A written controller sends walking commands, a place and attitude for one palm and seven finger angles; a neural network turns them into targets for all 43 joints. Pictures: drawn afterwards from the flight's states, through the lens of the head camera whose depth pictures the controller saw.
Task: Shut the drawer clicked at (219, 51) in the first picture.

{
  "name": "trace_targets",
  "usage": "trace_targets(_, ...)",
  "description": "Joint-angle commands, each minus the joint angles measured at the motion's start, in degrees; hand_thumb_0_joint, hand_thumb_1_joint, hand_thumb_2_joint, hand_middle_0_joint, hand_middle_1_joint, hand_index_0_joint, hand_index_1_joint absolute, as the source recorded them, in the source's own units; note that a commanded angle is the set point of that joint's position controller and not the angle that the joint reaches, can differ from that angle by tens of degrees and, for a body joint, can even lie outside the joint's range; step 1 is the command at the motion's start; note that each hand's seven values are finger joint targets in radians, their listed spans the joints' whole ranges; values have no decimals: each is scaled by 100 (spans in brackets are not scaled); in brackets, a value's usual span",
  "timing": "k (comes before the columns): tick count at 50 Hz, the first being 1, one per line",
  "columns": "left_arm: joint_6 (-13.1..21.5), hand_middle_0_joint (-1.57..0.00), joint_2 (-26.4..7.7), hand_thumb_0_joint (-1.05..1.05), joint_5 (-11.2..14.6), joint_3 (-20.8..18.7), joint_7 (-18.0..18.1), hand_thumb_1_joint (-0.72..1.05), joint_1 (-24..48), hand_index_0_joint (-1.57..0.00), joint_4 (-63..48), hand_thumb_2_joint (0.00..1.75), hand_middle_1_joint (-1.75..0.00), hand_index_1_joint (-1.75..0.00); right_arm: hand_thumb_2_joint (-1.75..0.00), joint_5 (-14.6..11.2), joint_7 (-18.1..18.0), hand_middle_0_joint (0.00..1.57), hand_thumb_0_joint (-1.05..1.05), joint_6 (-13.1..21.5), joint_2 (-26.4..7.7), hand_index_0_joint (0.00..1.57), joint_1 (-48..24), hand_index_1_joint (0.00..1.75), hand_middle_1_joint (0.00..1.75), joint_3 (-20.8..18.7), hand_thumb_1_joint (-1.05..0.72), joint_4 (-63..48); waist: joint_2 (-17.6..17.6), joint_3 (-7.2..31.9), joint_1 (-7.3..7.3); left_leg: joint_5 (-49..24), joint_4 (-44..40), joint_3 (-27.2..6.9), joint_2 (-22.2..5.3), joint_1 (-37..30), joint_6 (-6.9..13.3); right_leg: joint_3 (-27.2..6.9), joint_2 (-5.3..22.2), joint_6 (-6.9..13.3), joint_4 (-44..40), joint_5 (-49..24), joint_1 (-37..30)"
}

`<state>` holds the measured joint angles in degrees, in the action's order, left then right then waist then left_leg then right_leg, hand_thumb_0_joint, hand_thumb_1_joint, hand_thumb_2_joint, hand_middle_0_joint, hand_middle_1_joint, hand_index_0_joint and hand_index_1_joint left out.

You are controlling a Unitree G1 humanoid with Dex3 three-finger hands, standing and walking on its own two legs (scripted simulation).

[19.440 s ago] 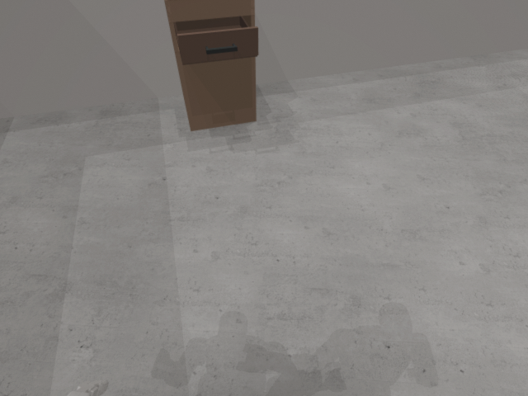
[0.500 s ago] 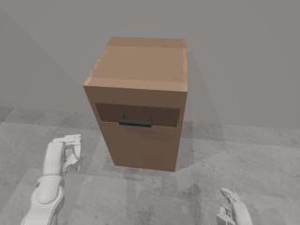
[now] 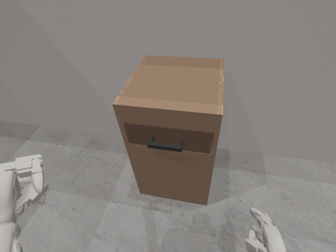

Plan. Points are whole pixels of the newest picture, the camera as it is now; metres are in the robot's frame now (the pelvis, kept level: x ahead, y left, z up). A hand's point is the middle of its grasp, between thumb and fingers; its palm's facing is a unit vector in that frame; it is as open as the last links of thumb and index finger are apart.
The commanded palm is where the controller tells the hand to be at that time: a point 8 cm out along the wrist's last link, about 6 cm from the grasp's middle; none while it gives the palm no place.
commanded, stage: draw the hand back to the body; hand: left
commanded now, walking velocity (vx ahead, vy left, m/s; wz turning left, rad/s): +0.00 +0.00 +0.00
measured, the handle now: (165, 143) +0.59 +0.11 -0.19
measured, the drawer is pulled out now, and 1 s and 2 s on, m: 0.00 0.00 0.00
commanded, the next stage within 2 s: step back with the hand held close in 0.02 s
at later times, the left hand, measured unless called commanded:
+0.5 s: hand (45, 194) +0.17 +0.24 +0.15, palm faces +0.30 -0.81 -0.50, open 3.2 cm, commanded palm +0.10 +0.29 +0.18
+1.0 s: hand (14, 225) +0.11 +0.26 +0.16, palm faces +0.37 -0.79 -0.49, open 3.2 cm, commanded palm +0.03 +0.30 +0.18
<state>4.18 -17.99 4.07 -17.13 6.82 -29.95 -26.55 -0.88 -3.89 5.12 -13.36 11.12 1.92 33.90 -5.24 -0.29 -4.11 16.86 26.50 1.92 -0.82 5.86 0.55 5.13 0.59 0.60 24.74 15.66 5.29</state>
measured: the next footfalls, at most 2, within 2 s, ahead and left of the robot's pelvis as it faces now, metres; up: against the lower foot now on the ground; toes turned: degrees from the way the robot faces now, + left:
right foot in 1.68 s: -0.21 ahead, -0.11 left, +0.00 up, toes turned +4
left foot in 1.88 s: -0.18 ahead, +0.10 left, +0.00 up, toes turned +0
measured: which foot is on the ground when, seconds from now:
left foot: down 0.00-1.00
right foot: down 0.00-1.00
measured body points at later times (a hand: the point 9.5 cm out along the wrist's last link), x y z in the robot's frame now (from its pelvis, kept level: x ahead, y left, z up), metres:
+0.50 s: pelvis -0.03 +0.01 +0.00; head +0.00 -0.01 +0.45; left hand +0.14 +0.29 +0.18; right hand +0.13 -0.24 -0.10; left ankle -0.02 +0.11 -0.74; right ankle -0.02 -0.11 -0.74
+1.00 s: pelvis -0.08 +0.02 -0.01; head -0.05 +0.03 +0.44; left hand +0.08 +0.30 +0.19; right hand +0.09 -0.22 -0.09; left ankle -0.02 +0.11 -0.74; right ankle -0.03 -0.11 -0.74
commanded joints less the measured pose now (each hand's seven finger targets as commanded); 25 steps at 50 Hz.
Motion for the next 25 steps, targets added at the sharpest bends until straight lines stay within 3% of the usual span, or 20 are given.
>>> trace_targets(1,353,-140,-972,0,-21,-498,56,90,482,-140,-1149,90,-160,-160,-90,36,-108,20,0,356,-496,20,-708,30,30,-241,-90,-913,358,361,74,-1350,-386,-160,-46,-42,164,-290,67,29,-387,-1206,56)
trace_targets(7,386,-140,-1032,0,-20,-581,84,90,415,-140,-1197,90,-160,-160,-90,31,-127,20,0,471,-440,20,-763,30,30,-212,-90,-877,142,195,37,-1324,-405,-158,-48,26,134,-308,65,48,-425,-1169,72)
trace_targets(8,714,-140,-1962,0,-43,-1565,139,90,1489,-140,-1665,90,-160,-160,-90,10,-81,20,0,328,-532,20,-573,30,30,-161,-90,-1120,9,-496,283,-748,-379,-323,-127,642,191,-771,373,33,-781,-1057,522)
trace_targets(9,714,-140,-1342,0,-58,-1131,86,90,615,-140,-1048,90,-160,-160,-90,36,-94,20,0,240,-456,20,-565,30,30,-236,-90,-902,526,-430,337,-719,-189,-346,-170,644,206,-840,529,56,-859,-962,671)
trace_targets(10,707,-140,-1032,0,-77,-866,39,90,86,-140,-776,90,-160,-160,-90,72,-71,20,0,137,-503,20,-552,30,30,-274,-90,-891,759,-321,360,-796,-88,-318,-155,541,211,-817,564,53,-923,-875,762)
trace_targets(11,740,-140,-927,0,-79,-735,18,90,-97,-140,-896,90,-160,-160,-90,83,-47,20,0,64,-542,20,-598,30,30,-301,-90,-919,682,-168,385,-920,-60,-306,-184,537,206,-788,603,55,-869,-969,716)
trace_targets(14,865,-140,-991,0,-80,-787,49,90,-472,-140,-1124,90,-160,-160,-90,97,-54,20,0,-66,-587,20,-644,30,30,-364,-90,-972,311,308,377,-1322,-219,-348,-254,582,202,-618,547,24,-543,-1332,422)
trace_targets(17,936,-140,-1179,0,-62,-963,109,90,-642,-140,-1423,90,-160,-160,-90,79,-76,20,0,-173,-610,20,-658,30,30,-427,-90,-1063,244,753,364,-1951,-289,-409,-331,631,199,-495,437,-24,-173,-1850,101)
trace_targets(20,948,-140,-1311,0,-40,-1108,158,90,-760,-140,-1524,90,-160,-160,-90,60,-132,20,0,-235,-584,20,-681,30,30,-447,-90,-1118,266,918,329,-2306,-294,-464,-369,724,187,-445,377,-50,30,-2070,-4)
trace_targets(22,949,-140,-1308,0,-20,-1104,175,90,-752,-140,-1589,90,-160,-160,-90,46,-146,20,0,-259,-589,20,-647,30,30,-475,-90,-1129,392,944,352,-2342,-243,-472,-373,783,181,-456,378,-61,74,-2173,3)
trace_targets(25,953,-140,-1283,0,-17,-1064,191,90,-795,-140,-1594,90,-160,-160,-90,41,-167,20,0,-270,-601,20,-638,30,30,-499,-90,-1123,310,892,362,-2260,-264,-508,-407,907,190,-461,359,-73,133,-2108,83)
